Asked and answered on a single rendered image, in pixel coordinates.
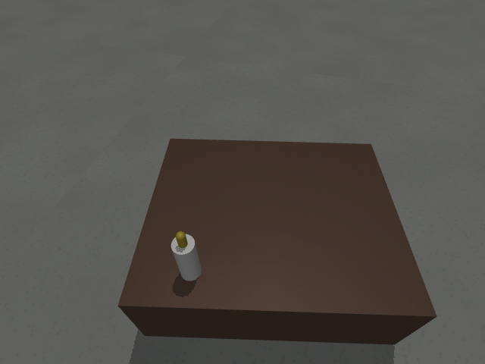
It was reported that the bottle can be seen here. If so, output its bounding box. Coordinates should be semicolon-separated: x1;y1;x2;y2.
171;231;202;281

